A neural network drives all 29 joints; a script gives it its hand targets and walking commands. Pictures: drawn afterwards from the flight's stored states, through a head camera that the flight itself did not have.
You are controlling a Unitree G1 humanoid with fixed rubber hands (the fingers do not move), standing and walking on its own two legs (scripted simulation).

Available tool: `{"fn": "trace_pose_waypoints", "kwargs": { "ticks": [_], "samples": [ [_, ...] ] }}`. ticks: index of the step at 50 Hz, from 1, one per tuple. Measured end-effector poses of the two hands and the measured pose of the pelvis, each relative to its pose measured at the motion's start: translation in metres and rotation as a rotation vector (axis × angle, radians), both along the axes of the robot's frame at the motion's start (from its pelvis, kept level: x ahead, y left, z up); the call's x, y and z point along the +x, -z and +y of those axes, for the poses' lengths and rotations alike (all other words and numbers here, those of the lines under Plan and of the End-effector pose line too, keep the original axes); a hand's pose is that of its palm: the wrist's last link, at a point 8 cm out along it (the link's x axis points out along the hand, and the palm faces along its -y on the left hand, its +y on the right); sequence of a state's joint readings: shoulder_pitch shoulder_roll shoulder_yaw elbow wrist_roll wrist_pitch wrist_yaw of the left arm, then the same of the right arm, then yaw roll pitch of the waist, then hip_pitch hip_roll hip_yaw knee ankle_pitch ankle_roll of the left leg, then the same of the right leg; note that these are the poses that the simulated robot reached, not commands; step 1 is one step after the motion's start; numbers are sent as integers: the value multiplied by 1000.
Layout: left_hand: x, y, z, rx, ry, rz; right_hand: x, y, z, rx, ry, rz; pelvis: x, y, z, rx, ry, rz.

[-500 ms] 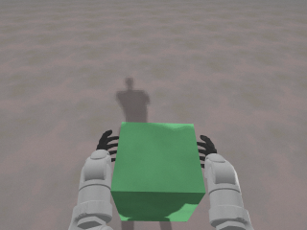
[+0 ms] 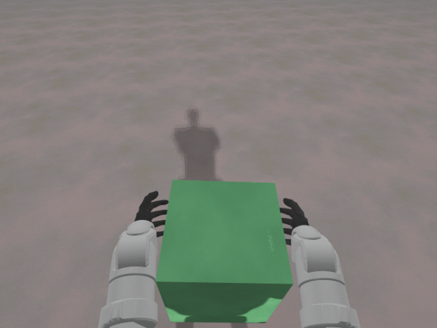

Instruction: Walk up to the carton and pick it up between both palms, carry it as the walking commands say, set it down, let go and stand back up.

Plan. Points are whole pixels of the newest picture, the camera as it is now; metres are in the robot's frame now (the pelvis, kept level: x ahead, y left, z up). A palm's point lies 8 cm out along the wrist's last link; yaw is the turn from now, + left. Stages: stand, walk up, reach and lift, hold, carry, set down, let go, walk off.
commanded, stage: reach and lift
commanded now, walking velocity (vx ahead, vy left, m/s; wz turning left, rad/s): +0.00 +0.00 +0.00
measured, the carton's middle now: (220, 254) +0.29 +0.01 -0.03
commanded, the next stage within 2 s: hold in 0.70 s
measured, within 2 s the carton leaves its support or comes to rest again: neither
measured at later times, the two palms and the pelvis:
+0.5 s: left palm (142, 234) +0.28 +0.15 +0.06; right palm (300, 240) +0.27 -0.15 +0.05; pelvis -0.01 +0.00 +0.00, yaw +0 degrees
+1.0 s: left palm (143, 234) +0.28 +0.15 +0.06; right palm (302, 242) +0.27 -0.15 +0.05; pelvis -0.01 +0.00 +0.00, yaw +0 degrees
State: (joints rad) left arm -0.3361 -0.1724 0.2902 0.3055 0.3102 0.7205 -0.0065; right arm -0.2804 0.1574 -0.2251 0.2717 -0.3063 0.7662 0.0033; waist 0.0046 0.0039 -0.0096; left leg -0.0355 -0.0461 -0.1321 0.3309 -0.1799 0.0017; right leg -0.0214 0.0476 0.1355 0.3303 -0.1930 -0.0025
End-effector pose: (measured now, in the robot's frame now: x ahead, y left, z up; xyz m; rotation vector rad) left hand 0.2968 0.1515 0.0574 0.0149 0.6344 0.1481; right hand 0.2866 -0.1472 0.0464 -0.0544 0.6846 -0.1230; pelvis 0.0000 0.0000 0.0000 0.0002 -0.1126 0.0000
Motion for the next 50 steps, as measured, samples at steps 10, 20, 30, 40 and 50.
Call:
{"fn": "trace_pose_waypoints", "kwargs": {
  "ticks": [10, 20, 30, 40, 50],
  "samples": [
    [-6, -1, 0, 6, -1, 0, -5, 2, 0, 4, -4, 0, -4, 0, -1, 0, -2, -6],
    [-12, -2, 1, 8, -11, -4, -10, 1, 2, 7, -7, -4, -10, 1, -1, -1, -5, -11],
    [-15, -3, 1, 7, -11, -8, -14, 0, 2, 9, -2, -7, -15, 2, 0, -1, -5, -15],
    [-15, -4, 0, 11, -5, -8, -15, 0, 0, 10, 4, -7, -16, 2, 0, -1, -3, -16],
    [-15, -4, -1, 18, -2, -9, -16, 1, -1, 8, -1, -7, -14, 2, -1, 0, -5, -15]
  ]
}}
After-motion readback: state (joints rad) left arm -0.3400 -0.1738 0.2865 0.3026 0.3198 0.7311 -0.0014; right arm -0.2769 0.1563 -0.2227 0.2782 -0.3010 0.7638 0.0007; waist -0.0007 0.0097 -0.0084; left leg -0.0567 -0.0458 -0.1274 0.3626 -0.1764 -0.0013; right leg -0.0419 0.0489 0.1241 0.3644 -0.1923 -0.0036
